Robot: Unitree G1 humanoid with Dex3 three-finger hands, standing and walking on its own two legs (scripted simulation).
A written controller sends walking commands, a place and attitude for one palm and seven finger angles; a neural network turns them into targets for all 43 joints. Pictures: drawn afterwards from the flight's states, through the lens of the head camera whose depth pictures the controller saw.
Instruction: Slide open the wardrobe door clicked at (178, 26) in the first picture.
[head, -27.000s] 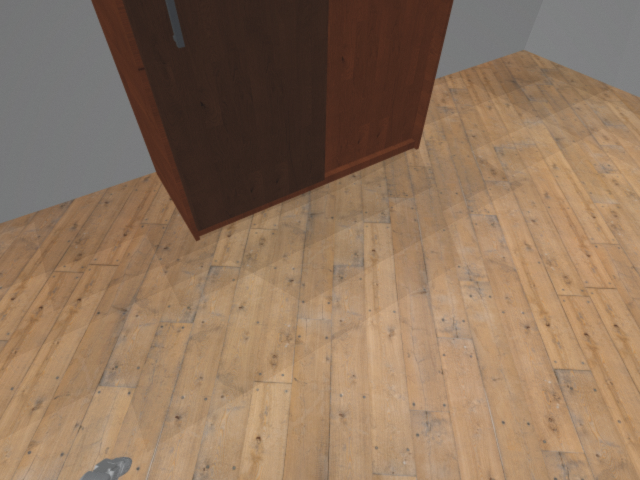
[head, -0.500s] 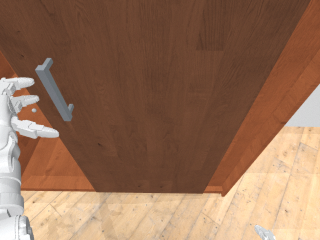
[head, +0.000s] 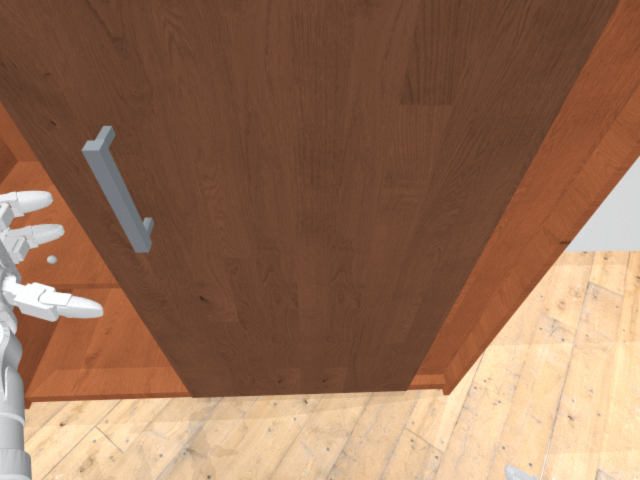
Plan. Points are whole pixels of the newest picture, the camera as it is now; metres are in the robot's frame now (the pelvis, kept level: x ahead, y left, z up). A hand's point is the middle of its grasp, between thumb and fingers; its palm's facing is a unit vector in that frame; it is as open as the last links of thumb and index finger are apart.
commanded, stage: slip the hand off the handle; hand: left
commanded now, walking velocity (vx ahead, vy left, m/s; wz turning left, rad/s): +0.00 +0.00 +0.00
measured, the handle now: (126, 193) +0.43 +0.28 +0.13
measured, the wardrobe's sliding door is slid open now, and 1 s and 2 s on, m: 0.49 0.49 0.49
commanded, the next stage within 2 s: draw the hand back to the body in 0.70 s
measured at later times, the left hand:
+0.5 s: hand (20, 321) +0.24 +0.32 +0.13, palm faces +0.43 -0.88 -0.20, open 14.7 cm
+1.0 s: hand (26, 323) +0.23 +0.30 +0.14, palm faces +0.18 -0.98 -0.07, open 14.7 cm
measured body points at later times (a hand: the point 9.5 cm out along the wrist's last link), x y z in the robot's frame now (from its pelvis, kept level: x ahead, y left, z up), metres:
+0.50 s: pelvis -0.02 -0.01 +0.00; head -0.02 -0.01 +0.45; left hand +0.21 +0.36 +0.14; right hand +0.19 -0.22 -0.07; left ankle +0.04 +0.09 -0.72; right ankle -0.03 -0.13 -0.72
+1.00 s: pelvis +0.00 -0.03 +0.00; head -0.02 -0.04 +0.45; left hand +0.22 +0.35 +0.15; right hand +0.16 -0.29 -0.08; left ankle +0.04 +0.09 -0.72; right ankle -0.03 -0.13 -0.72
